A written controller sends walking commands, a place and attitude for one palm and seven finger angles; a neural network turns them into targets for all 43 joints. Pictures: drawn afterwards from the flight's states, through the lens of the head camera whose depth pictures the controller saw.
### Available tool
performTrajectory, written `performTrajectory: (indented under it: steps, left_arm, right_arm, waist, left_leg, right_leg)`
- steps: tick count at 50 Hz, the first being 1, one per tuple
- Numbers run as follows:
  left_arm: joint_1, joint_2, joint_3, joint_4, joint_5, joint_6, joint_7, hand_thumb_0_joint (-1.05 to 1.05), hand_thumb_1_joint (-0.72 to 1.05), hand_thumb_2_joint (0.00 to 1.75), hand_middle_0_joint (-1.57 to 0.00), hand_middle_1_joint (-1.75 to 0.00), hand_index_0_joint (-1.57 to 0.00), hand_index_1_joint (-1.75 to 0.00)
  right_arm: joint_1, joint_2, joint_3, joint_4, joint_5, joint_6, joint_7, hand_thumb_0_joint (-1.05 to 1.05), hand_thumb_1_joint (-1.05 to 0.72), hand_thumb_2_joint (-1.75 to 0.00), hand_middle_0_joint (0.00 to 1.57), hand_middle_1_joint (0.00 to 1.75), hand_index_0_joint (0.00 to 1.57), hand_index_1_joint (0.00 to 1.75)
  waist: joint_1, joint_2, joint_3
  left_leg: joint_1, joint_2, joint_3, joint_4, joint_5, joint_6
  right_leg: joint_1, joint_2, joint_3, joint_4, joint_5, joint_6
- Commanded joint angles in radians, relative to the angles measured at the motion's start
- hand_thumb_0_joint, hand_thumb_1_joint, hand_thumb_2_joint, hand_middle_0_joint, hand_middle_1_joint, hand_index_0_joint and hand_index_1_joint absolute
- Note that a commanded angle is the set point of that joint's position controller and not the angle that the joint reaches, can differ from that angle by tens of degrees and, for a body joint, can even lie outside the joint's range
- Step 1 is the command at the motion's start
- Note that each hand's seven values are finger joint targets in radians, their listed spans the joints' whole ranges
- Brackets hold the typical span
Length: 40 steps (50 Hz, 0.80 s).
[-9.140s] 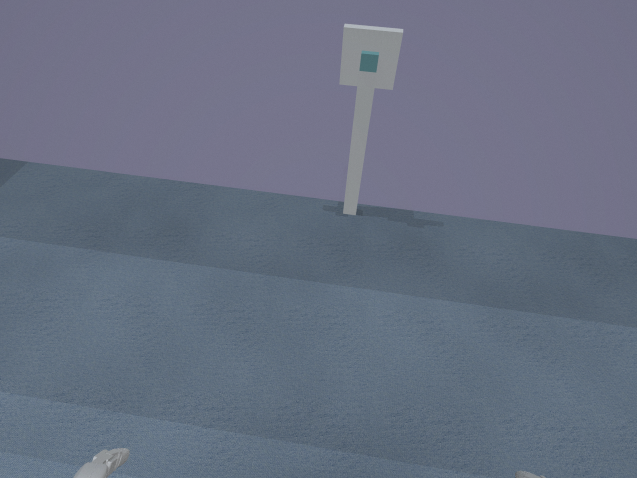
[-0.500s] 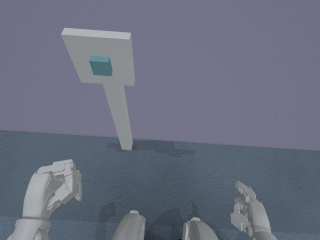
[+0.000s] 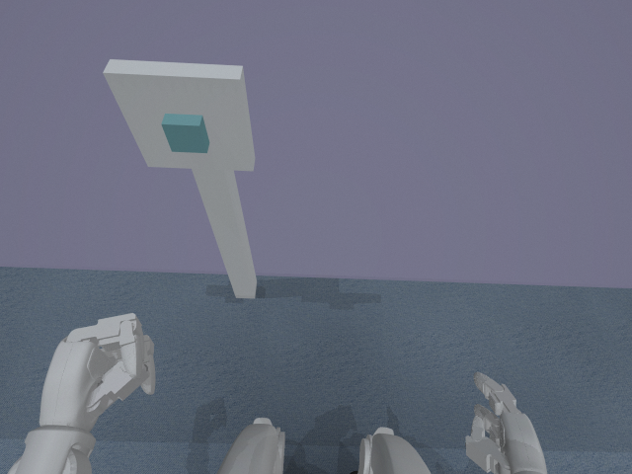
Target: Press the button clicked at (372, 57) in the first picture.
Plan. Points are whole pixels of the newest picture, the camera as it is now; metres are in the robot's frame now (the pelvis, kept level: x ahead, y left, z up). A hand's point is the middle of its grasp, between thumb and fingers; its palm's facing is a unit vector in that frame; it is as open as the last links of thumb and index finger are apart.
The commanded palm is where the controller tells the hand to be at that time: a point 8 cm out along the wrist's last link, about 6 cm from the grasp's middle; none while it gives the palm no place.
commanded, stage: aim a knuckle at the button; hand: left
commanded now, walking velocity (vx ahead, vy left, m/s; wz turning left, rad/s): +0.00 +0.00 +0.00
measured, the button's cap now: (187, 132) +0.57 +0.24 +0.05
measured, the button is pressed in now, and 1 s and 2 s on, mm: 0 0 0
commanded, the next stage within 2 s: none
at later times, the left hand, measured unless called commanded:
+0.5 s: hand (169, 300) +0.31 +0.20 +0.03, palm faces +0.01 -1.00 -0.03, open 3.1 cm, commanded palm +0.29 +0.26 +0.03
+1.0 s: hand (190, 233) +0.41 +0.20 +0.02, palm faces +0.07 -1.00 -0.04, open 3.1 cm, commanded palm +0.39 +0.24 +0.02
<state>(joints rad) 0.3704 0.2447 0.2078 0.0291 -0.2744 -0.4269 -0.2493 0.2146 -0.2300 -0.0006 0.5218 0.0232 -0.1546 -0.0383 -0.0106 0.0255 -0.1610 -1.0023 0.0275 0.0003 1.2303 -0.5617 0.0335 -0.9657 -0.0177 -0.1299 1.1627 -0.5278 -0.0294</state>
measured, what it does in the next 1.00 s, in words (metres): stands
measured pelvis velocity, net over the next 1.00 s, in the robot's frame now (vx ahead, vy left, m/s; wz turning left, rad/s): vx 0.00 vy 0.00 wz -0.03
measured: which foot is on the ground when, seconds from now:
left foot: down 0.00-1.00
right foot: down 0.00-1.00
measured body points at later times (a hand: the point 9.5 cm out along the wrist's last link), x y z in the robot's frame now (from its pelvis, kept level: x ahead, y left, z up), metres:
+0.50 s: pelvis +0.00 -0.01 +0.00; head +0.10 +0.01 +0.43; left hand +0.30 +0.25 +0.04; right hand +0.16 -0.25 -0.10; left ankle +0.01 +0.09 -0.64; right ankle +0.02 -0.11 -0.64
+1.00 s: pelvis +0.00 +0.00 -0.01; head +0.12 +0.01 +0.42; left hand +0.40 +0.25 +0.03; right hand +0.10 -0.26 -0.12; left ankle +0.01 +0.10 -0.64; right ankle +0.02 -0.11 -0.64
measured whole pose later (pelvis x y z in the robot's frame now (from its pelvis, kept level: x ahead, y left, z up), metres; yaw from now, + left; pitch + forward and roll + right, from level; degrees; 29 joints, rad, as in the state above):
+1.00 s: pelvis +0.00 +0.00 -0.01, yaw -2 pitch +23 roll -3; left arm -0.40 0.33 0.32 0.67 -0.18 -0.44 -0.18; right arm 0.25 -0.24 0.02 0.61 0.01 -0.06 -0.02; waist -0.08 0.02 -0.15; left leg -1.09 0.04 0.03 1.24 -0.55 0.03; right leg -1.08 -0.01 -0.10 1.19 -0.51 -0.03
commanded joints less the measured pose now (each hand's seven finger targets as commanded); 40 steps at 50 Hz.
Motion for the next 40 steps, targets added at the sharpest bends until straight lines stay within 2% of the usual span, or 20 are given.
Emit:
performTrajectory:
  steps: [1, 3, 4, 5, 8, 10, 16, 18, 19, 21, 22, 23, 28, 31, 34, 35, 36, 37, 38, 40]
  left_arm:
    - [-0.004, 0.131, 0.079, -0.23, -0.03, -0.076, -0.008, 0.0, 0.9, 0.9, -1.3, -1.5, -1.3, -1.5]
    - [-0.002, 0.133, 0.088, -0.23, -0.032, -0.081, 0.001, 0.0, 0.9, 0.9, -1.3, -1.5, -1.3, -1.5]
    - [-0.007, 0.129, 0.087, -0.23, -0.03, -0.084, 0.005, 0.0, 0.9, 0.9, -1.3, -1.5, -1.3, -1.5]
    - [0.0, 0.119, 0.082, -0.211, -0.029, -0.084, 0.009, 0.0, 0.9, 0.9, -1.3, -1.5, -1.3, -1.5]
    - [-0.129, 0.131, 0.077, -0.155, -0.017, -0.089, 0.01, 0.0, 0.9, 0.9, -1.3, -1.5, -1.3, -1.5]
    - [-0.216, 0.135, 0.068, -0.124, -0.009, -0.095, -0.003, 0.0, 0.9, 0.9, -1.3, -1.5, -1.3, -1.5]
    - [-0.377, 0.173, 0.076, -0.11, -0.02, -0.064, -0.034, 0.0, 0.9, 0.9, -1.3, -1.5, -1.3, -1.5]
    - [-0.376, 0.216, 0.124, -0.071, -0.022, -0.041, -0.025, 0.0, 0.9, 0.9, -1.3, -1.5, -1.3, -1.5]
    - [-0.378, 0.197, 0.115, -0.064, -0.02, -0.032, -0.021, 0.0, 0.9, 0.9, -1.3, -1.5, -1.3, -1.5]
    - [-0.397, 0.186, 0.115, -0.025, -0.021, -0.01, -0.007, 0.0, 0.9, 0.9, -1.3, -1.5, -1.3, -1.5]
    - [-0.392, 0.212, 0.152, 0.014, -0.022, 0.0, 0.003, 0.0, 0.9, 0.9, -1.3, -1.5, -1.3, -1.5]
    - [-0.4, 0.218, 0.156, 0.061, -0.018, 0.009, 0.01, 0.0, 0.9, 0.9, -1.3, -1.5, -1.3, -1.5]
    - [-0.591, 0.2, 0.123, 0.141, 0.006, -0.008, 0.027, 0.0, 0.9, 0.9, -1.3, -1.5, -1.3, -1.5]
    - [-0.653, 0.179, 0.088, 0.124, 0.017, -0.043, 0.022, 0.0, 0.9, 0.9, -1.3, -1.5, -1.3, -1.5]
    - [-0.733, 0.19, 0.074, 0.137, 0.031, -0.064, 0.024, 0.0, 0.9, 0.9, -1.3, -1.5, -1.3, -1.5]
    - [-0.741, 0.188, 0.078, 0.165, 0.031, -0.063, 0.027, 0.0, 0.9, 0.9, -1.3, -1.5, -1.3, -1.5]
    - [-0.754, 0.216, 0.102, 0.198, 0.038, -0.064, 0.033, 0.0, 0.9, 0.9, -1.3, -1.5, -1.3, -1.5]
    - [-0.772, 0.203, 0.093, 0.242, 0.042, -0.06, 0.037, 0.0, 0.9, 0.9, -1.3, -1.5, -1.3, -1.5]
    - [-0.783, 0.237, 0.129, 0.275, 0.046, -0.058, 0.047, 0.0, 0.9, 0.9, -1.3, -1.5, -1.3, -1.5]
    - [-0.867, 0.222, 0.119, 0.335, 0.057, -0.055, 0.063, 0.0, 0.9, 0.9, -1.3, -1.5, -1.3, -1.5]
  right_arm:
    - [-0.021, -0.138, -0.058, -0.15, 0.003, -0.051, -0.018, 0.0, -0.9, -0.9, 0.2, 0.3, 0.2, 0.3]
    - [-0.019, -0.135, -0.058, -0.144, 0.002, -0.05, -0.02, 0.0, -0.9, -0.9, 0.2, 0.3, 0.2, 0.3]
    - [-0.027, -0.133, -0.056, -0.143, 0.0, -0.05, -0.019, 0.0, -0.9, -0.9, 0.2, 0.3, 0.2, 0.3]
    - [-0.023, -0.131, -0.056, -0.141, 0.0, -0.048, -0.019, 0.0, -0.9, -0.9, 0.2, 0.3, 0.2, 0.3]
    - [-0.017, -0.143, -0.05, -0.119, -0.006, -0.048, -0.022, 0.0, -0.9, -0.9, 0.2, 0.3, 0.2, 0.3]
    - [-0.013, -0.151, -0.047, -0.112, -0.003, -0.052, -0.024, 0.0, -0.9, -0.9, 0.2, 0.3, 0.2, 0.3]
    - [-0.003, -0.162, -0.042, -0.101, 0.0, -0.061, -0.031, 0.0, -0.9, -0.9, 0.2, 0.3, 0.2, 0.3]
    - [0.006, -0.166, -0.043, -0.094, 0.0, -0.057, -0.032, 0.0, -0.9, -0.9, 0.2, 0.3, 0.2, 0.3]
    - [0.003, -0.161, -0.042, -0.096, 0.0, -0.052, -0.028, 0.0, -0.9, -0.9, 0.2, 0.3, 0.2, 0.3]
    - [0.005, -0.158, -0.041, -0.095, 0.001, -0.042, -0.021, 0.0, -0.9, -0.9, 0.2, 0.3, 0.2, 0.3]
    - [0.011, -0.161, -0.043, -0.092, 0.0, -0.034, -0.019, 0.0, -0.9, -0.9, 0.2, 0.3, 0.2, 0.3]
    - [0.012, -0.163, -0.04, -0.09, 0.0, -0.025, -0.018, 0.0, -0.9, -0.9, 0.2, 0.3, 0.2, 0.3]
    - [0.025, -0.169, -0.041, -0.074, 0.001, -0.007, -0.015, 0.0, -0.9, -0.9, 0.2, 0.3, 0.2, 0.3]
    - [0.045, -0.171, -0.048, -0.061, -0.003, -0.009, -0.011, 0.0, -0.9, -0.9, 0.2, 0.3, 0.2, 0.3]
    - [0.065, -0.177, -0.052, -0.04, -0.006, -0.004, -0.01, 0.0, -0.9, -0.9, 0.2, 0.3, 0.2, 0.3]
    - [0.069, -0.178, -0.054, -0.032, -0.007, -0.001, -0.009, 0.0, -0.9, -0.9, 0.2, 0.3, 0.2, 0.3]
    - [0.072, -0.181, -0.054, -0.023, -0.007, 0.005, -0.009, 0.0, -0.9, -0.9, 0.2, 0.3, 0.2, 0.3]
    - [0.073, -0.18, -0.051, -0.021, -0.007, 0.01, -0.007, 0.0, -0.9, -0.9, 0.2, 0.3, 0.2, 0.3]
    - [0.078, -0.185, -0.052, -0.018, -0.008, 0.018, -0.007, 0.0, -0.9, -0.9, 0.2, 0.3, 0.2, 0.3]
    - [0.077, -0.179, -0.049, -0.014, -0.008, 0.033, -0.006, 0.0, -0.9, -0.9, 0.2, 0.3, 0.2, 0.3]
  waist:
    - [0.007, 0.031, -0.257]
    - [0.007, 0.02, -0.259]
    - [0.009, 0.046, -0.255]
    - [0.003, 0.027, -0.239]
    - [-0.031, 0.009, -0.192]
    - [-0.042, 0.026, -0.193]
    - [-0.026, 0.088, -0.328]
    - [-0.014, 0.057, -0.354]
    - [-0.01, 0.056, -0.37]
    - [-0.01, 0.053, -0.352]
    - [-0.001, 0.024, -0.349]
    - [-0.005, 0.0, -0.323]
    - [-0.042, 0.012, -0.283]
    - [-0.038, 0.067, -0.358]
    - [-0.048, 0.079, -0.402]
    - [-0.052, 0.059, -0.4]
    - [-0.049, 0.059, -0.385]
    - [-0.053, 0.043, -0.356]
    - [-0.045, 0.032, -0.35]
    - [-0.061, 0.019, -0.341]
  left_leg:
    - [0.192, -0.025, -0.053, -0.199, 0.296, -0.012]
    - [0.191, -0.024, -0.056, -0.191, 0.312, -0.012]
    - [0.186, -0.026, -0.052, -0.189, 0.301, -0.013]
    - [0.184, -0.025, -0.052, -0.188, 0.298, -0.013]
    - [0.129, -0.024, -0.055, -0.154, 0.254, -0.008]
    - [0.121, -0.024, -0.056, -0.146, 0.211, -0.008]
    - [0.18, -0.023, -0.053, -0.152, 0.273, -0.007]
    - [0.176, -0.02, -0.054, -0.153, 0.316, -0.006]
    - [0.185, -0.022, -0.049, -0.155, 0.339, -0.006]
    - [0.175, -0.023, -0.042, -0.16, 0.345, -0.008]
    - [0.157, -0.022, -0.04, -0.163, 0.338, -0.009]
    - [0.134, -0.022, -0.042, -0.163, 0.335, -0.008]
    - [0.118, -0.018, -0.038, -0.161, 0.286, -0.007]
    - [0.2, -0.014, -0.041, -0.168, 0.353, -0.013]
    - [0.25, -0.007, -0.051, -0.164, 0.41, -0.018]
    - [0.246, -0.007, -0.053, -0.162, 0.41, -0.018]
    - [0.235, -0.005, -0.053, -0.164, 0.397, -0.02]
    - [0.216, -0.007, -0.054, -0.169, 0.381, -0.02]
    - [0.201, -0.007, -0.057, -0.169, 0.381, -0.019]
    - [0.178, -0.01, -0.047, -0.164, 0.347, -0.017]
  right_leg:
    - [0.202, 0.032, 0.072, -0.16, 0.197, 0.002]
    - [0.197, 0.037, 0.068, -0.152, 0.211, 0.001]
    - [0.191, 0.033, 0.073, -0.152, 0.202, 0.002]
    - [0.184, 0.034, 0.071, -0.154, 0.201, 0.003]
    - [0.126, 0.034, 0.079, -0.148, 0.161, 0.006]
    - [0.092, 0.032, 0.085, -0.147, 0.114, 0.006]
    - [0.153, 0.027, 0.097, -0.142, 0.178, 0.003]
    - [0.186, 0.031, 0.095, -0.132, 0.223, 0.003]
    - [0.2, 0.029, 0.096, -0.13, 0.256, 0.006]
    - [0.208, 0.026, 0.095, -0.133, 0.277, 0.01]
    - [0.225, 0.027, 0.096, -0.135, 0.275, 0.011]
    - [0.225, 0.03, 0.098, -0.137, 0.275, 0.01]
    - [0.168, 0.029, 0.103, -0.141, 0.229, 0.012]
    - [0.164, 0.029, 0.096, -0.129, 0.281, 0.006]
    - [0.143, 0.029, 0.091, -0.116, 0.308, 0.006]
    - [0.144, 0.029, 0.091, -0.117, 0.312, 0.008]
    - [0.136, 0.029, 0.09, -0.116, 0.3, 0.007]
    - [0.129, 0.029, 0.086, -0.116, 0.288, 0.007]
    - [0.127, 0.031, 0.084, -0.112, 0.287, 0.004]
    - [0.121, 0.028, 0.089, -0.114, 0.275, 0.01]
